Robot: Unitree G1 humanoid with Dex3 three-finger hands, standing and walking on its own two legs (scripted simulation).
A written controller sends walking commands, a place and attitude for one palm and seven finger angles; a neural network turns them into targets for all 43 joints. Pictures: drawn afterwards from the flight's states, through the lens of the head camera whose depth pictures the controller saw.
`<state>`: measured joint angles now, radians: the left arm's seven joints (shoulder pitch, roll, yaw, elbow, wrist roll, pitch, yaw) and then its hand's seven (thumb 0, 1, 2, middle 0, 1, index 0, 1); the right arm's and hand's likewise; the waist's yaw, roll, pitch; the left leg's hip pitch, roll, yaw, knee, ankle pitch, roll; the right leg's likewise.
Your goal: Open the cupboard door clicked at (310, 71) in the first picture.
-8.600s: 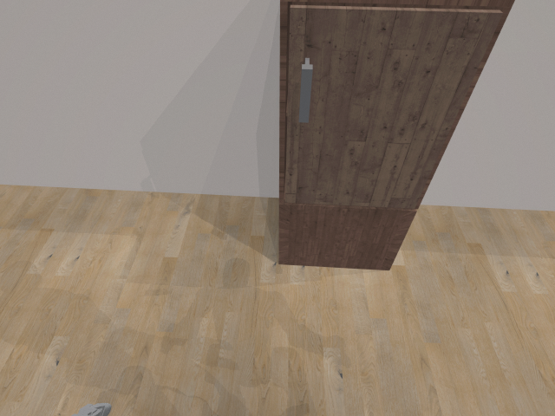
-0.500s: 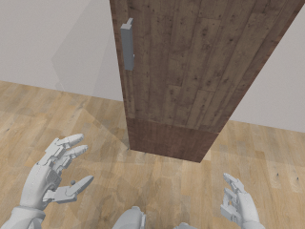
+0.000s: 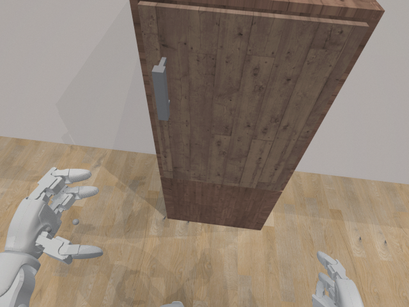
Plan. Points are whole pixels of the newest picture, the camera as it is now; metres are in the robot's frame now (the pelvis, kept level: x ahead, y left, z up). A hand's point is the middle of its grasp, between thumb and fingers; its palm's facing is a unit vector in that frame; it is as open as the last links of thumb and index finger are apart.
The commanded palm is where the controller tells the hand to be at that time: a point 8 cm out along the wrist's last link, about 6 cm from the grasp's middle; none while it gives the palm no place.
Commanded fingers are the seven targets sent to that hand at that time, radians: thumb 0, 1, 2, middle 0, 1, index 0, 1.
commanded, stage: raise the hand with hooked fingers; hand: left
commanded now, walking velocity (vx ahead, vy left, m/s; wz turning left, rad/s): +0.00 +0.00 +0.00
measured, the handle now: (163, 89) +0.56 +0.14 +0.11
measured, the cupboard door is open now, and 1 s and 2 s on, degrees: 0 0 0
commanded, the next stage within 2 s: move the hooked fingers beside the handle in 0.94 s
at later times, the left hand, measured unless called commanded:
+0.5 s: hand (33, 179) +0.28 +0.30 +0.13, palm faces +0.00 -1.00 -0.04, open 14.0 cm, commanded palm +0.24 +0.34 +0.14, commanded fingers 0.00 -0.50 0.30 -0.30 -1.20 -0.30 -1.20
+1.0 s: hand (43, 181) +0.28 +0.29 +0.13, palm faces -0.02 -1.00 -0.03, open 14.0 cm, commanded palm +0.25 +0.33 +0.14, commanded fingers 0.00 -0.50 0.30 -0.30 -1.20 -0.30 -1.20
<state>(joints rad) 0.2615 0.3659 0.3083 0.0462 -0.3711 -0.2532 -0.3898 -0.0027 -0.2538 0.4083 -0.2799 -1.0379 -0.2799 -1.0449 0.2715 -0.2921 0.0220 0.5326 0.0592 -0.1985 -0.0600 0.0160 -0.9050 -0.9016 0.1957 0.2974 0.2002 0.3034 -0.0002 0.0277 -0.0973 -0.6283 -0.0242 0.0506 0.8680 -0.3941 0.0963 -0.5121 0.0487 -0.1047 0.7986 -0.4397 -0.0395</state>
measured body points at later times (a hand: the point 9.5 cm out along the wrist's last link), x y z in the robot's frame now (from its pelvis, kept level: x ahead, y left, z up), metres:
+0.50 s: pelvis -0.01 +0.01 +0.02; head +0.00 +0.02 +0.47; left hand +0.27 +0.35 +0.14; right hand +0.15 -0.23 -0.05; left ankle +0.02 +0.05 -0.70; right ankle -0.02 -0.10 -0.70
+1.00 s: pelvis -0.01 +0.01 +0.02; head +0.01 +0.02 +0.47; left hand +0.27 +0.34 +0.13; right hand +0.15 -0.23 -0.05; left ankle +0.02 +0.05 -0.70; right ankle -0.02 -0.10 -0.70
